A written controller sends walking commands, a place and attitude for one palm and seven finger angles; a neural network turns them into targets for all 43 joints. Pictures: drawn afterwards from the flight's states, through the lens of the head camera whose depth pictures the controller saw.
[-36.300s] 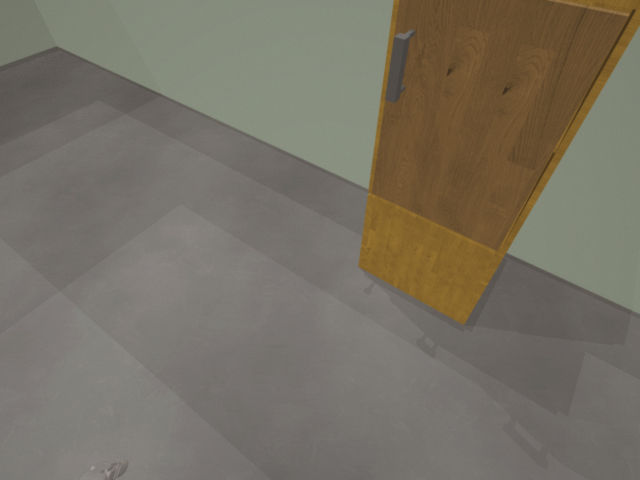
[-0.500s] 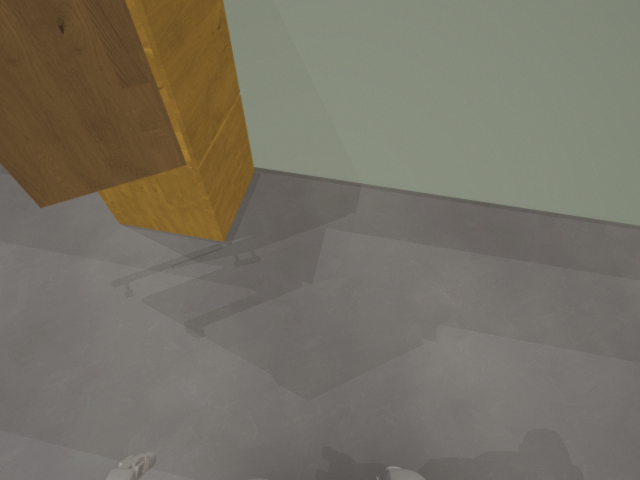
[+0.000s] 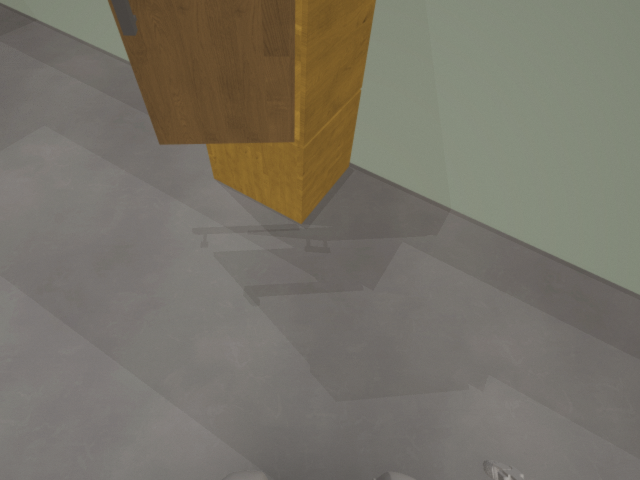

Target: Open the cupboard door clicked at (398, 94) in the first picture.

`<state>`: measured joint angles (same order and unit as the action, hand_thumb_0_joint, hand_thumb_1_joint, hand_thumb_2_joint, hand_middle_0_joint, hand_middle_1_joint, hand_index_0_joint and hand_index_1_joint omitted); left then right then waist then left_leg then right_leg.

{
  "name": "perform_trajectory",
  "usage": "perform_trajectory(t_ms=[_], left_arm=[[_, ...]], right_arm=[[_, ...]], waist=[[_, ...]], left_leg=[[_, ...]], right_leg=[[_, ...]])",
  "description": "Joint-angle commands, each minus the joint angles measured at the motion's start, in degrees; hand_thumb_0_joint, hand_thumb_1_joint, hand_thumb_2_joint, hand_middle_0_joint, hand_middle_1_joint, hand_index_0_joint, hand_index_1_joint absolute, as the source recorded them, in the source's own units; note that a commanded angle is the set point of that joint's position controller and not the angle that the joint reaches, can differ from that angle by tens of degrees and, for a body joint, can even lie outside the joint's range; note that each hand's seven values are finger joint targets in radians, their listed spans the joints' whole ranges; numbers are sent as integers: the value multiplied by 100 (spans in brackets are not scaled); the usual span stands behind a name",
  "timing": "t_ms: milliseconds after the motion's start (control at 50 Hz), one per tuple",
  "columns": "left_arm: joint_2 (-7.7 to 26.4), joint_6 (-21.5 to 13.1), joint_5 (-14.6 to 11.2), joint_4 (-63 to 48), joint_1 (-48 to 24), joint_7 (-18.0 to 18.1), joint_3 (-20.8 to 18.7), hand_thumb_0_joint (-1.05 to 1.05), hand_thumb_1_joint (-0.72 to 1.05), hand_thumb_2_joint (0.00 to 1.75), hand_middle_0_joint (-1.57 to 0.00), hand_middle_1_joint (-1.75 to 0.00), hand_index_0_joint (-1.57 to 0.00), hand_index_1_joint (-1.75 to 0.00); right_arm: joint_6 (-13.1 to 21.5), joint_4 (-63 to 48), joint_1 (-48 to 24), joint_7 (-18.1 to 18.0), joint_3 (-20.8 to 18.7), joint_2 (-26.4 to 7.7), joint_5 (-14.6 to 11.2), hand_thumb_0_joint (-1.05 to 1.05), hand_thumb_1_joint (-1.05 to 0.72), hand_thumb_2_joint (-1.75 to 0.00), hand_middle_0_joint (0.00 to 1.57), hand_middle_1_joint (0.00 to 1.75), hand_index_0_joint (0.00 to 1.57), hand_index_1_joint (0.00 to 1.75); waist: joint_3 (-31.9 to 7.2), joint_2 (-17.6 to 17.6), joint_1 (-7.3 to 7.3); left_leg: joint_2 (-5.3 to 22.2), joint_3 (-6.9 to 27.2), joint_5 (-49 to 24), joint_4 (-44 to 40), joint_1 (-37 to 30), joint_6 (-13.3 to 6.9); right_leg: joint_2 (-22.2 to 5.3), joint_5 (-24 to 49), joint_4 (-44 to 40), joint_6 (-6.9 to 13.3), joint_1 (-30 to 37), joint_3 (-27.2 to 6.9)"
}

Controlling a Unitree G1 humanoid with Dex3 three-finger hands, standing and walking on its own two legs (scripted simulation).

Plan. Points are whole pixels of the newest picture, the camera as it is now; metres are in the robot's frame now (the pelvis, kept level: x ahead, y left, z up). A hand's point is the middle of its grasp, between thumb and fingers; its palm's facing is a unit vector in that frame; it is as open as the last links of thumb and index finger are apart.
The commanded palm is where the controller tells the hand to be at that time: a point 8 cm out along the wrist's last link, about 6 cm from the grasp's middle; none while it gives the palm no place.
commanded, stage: turn to face it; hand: left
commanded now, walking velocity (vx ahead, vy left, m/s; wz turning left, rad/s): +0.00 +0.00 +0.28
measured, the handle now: out of the picture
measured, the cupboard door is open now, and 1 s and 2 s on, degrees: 37 37 37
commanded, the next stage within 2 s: take the last steps up to it in 0.24 s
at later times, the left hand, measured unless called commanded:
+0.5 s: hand out of the picture +0.02 +0.16 -0.14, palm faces +0.21 -0.95 -0.22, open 7.3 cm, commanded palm none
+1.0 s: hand (142, 465) +0.14 +0.24 -0.14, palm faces +0.23 -0.95 -0.21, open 7.4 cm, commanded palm none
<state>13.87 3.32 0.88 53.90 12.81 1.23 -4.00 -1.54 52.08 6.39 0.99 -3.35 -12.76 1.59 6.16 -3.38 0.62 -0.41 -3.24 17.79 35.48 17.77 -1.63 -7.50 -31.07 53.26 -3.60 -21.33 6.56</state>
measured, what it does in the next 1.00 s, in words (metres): walks ahead: right foot, then left foot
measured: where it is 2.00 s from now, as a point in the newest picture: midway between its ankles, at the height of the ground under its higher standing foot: (269, 381)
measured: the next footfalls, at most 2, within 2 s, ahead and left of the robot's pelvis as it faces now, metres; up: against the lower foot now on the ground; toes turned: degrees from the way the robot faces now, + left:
right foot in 0.28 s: +0.05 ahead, -0.14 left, +0.00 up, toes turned +1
left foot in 0.68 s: +0.06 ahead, +0.14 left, +0.00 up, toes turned +17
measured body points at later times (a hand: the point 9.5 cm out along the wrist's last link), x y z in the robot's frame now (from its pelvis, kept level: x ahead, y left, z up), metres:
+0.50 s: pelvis +0.01 -0.03 +0.02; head +0.04 -0.04 +0.47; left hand +0.01 +0.21 -0.13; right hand +0.10 -0.26 -0.14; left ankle -0.03 +0.10 -0.66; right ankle +0.01 -0.14 -0.72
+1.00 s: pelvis +0.11 +0.04 +0.02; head +0.13 +0.04 +0.47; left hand +0.13 +0.29 -0.13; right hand +0.10 -0.17 -0.15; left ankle +0.02 +0.12 -0.72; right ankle +0.20 -0.06 -0.69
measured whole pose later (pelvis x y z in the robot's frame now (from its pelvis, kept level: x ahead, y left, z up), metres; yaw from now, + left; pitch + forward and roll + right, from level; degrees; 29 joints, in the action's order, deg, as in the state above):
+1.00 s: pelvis +0.11 +0.04 +0.02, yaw +12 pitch +0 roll +2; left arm 10.2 0.2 1.3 57.9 9.8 -1.0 -3.3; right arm 2.7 63.0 22.1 -0.2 -1.2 -7.6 1.8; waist 2.6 -0.2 -0.6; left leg -2.3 -6.0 15.6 17.7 2.2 -2.2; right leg -5.8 -14.7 44.7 -0.9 -28.4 4.8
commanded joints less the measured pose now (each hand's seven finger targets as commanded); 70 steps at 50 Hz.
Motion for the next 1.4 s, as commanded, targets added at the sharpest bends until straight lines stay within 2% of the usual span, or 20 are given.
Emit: perform_trajectory(t_ms=[0,200,220,260,280,360,500,600,620,660,740,820,960,1020,1040,1080,1100,1140,1200,1380], left_arm=[[385,-152,11,-506,-241,-44,-90,0,90,90,-20,-30,-20,-30],[262,-249,-19,-216,450,-32,-13,0,90,90,-20,-30,-20,-30],[382,-317,-5,-155,646,-8,-41,0,90,90,-20,-30,-20,-30],[1124,-405,84,-167,620,35,-147,0,90,90,-20,-30,-20,-30],[1044,-416,69,-218,564,63,-140,0,90,90,-20,-30,-20,-30],[621,-488,53,-224,243,55,-79,0,90,90,-20,-30,-20,-30],[752,-592,111,247,914,-27,-220,0,90,90,-20,-30,-20,-30],[812,-546,84,323,540,-90,-248,0,90,90,-20,-30,-20,-30],[681,-513,55,289,466,-115,-217,0,90,90,-20,-30,-20,-30],[69,-486,24,-125,62,-177,-57,0,90,90,-20,-30,-20,-30],[113,-474,85,39,-233,-219,-26,0,90,90,-20,-30,-20,-30],[2,-435,67,185,16,-244,25,0,90,90,-20,-30,-20,-30],[-127,-456,47,-114,-683,-256,48,0,90,90,-20,-30,-20,-30],[-45,-513,62,7,-222,-251,-16,0,90,90,-20,-30,-20,-30],[134,-567,74,204,364,-229,-79,0,90,90,-20,-30,-20,-30],[1043,-642,41,589,1775,-121,-290,0,90,90,-20,-30,-20,-30],[838,-655,-11,533,1543,-69,-268,0,90,90,-20,-30,-20,-30],[287,-681,-20,308,673,-34,-108,0,90,90,-20,-30,-20,-30],[-51,-803,15,357,468,-31,-22,0,90,90,-20,-30,-20,-30],[295,-845,54,805,866,-87,-34,0,90,90,-20,-30,-20,-30]], right_arm=[[99,-222,405,-238,-194,-1029,5,0,-90,-90,20,30,20,30],[37,-102,159,-193,-146,-910,-32,0,-90,-90,20,30,20,30],[44,-101,152,-178,-133,-786,-75,0,-90,-90,20,30,20,30],[28,-232,230,-105,-71,-349,-126,0,-90,-90,20,30,20,30],[-60,-233,109,-108,-133,-500,-105,0,-90,-90,20,30,20,30],[-65,105,201,-46,-97,-310,-75,0,-90,-90,20,30,20,30],[81,24,-297,95,-52,-136,-63,0,-90,-90,20,30,20,30],[212,259,514,80,-23,-139,-49,0,-90,-90,20,30,20,30],[250,384,949,26,-66,-360,-50,0,-90,-90,20,30,20,30],[264,603,2217,-121,-280,-1253,50,0,-90,-90,20,30,20,30],[376,457,1446,-224,-55,-618,7,0,-90,-90,20,30,20,30],[539,616,1516,-226,8,-486,-37,0,-90,-90,20,30,20,30],[521,950,1877,-199,22,-418,-4,0,-90,-90,20,30,20,30],[492,1059,1799,-207,31,-387,3,0,-90,-90,20,30,20,30],[497,1073,1773,-206,51,-316,-37,0,-90,-90,20,30,20,30],[514,774,1751,-137,66,-41,-120,0,-90,-90,20,30,20,30],[474,790,1441,-149,17,-219,-84,0,-90,-90,20,30,20,30],[438,796,1071,-121,-9,-17,-51,0,-90,-90,20,30,20,30],[312,999,1459,-68,27,252,-1,0,-90,-90,20,30,20,30],[358,454,198,103,12,198,-24,0,-90,-90,20,30,20,30]], waist=[[-846,1285,-192],[-844,1109,101],[-923,708,185],[-740,-1281,164],[-722,-1193,219],[-528,-680,23],[-305,-632,407],[-390,-459,-45],[-543,64,-241],[-739,2217,-772],[-69,1184,-294],[-256,771,-68],[57,705,-179],[-71,600,91],[-303,272,342],[-981,-1672,706],[-813,-1193,661],[-237,-202,263],[-440,-358,-58],[-242,-504,180]], left_leg=[[1622,1639,-2975,-1497,-955,-894],[1127,1489,-1961,-1127,-193,-582],[846,1323,-1538,-740,37,-323],[-287,320,1372,1195,1017,288],[-84,585,1660,2117,946,267],[83,490,814,2721,1254,378],[229,43,768,1026,1202,373],[-41,-462,-46,-872,-715,263],[21,-322,6,-1248,-1609,189],[2116,2641,828,-2297,-2587,-877],[1778,1958,762,-2645,-1127,-957],[1497,1022,-957,-2626,-1267,-927],[1530,715,-980,-2529,-933,-946],[1288,503,-1004,-1773,-636,-696],[955,263,-1124,-882,-216,-498],[-151,-366,1680,2397,1778,-9],[179,295,1409,3280,1970,-17],[610,539,229,3326,1947,85],[724,284,-234,2524,1312,287],[481,-188,-521,295,1260,368]], right_leg=[[91,419,1121,-40,-917,-632],[603,1426,-2121,39,1059,-240],[430,1975,-2968,82,1581,-397],[-1683,2704,-3841,1096,1697,-2442],[-1827,2610,-3889,1379,1210,-2461],[-1087,3407,-3616,1153,1529,-1387],[-1420,1751,-4012,1186,1959,-1292],[-1078,1002,-3469,810,834,-598],[-812,804,-2893,624,245,-326],[359,-459,51,191,-1667,452],[-109,879,1319,384,-1759,-522],[-48,1482,586,281,-1367,-414],[215,1690,-1211,292,-468,-145],[474,1893,-1986,384,706,39],[467,1908,-2362,485,1725,-116],[-1900,1416,-3819,1488,3509,-3423],[-1952,917,-4141,1617,2887,-3668],[-1520,1059,-4291,1373,1720,-2459],[-1048,2271,-4367,1146,1227,-1138],[-1017,3171,-4142,1155,1848,-764]])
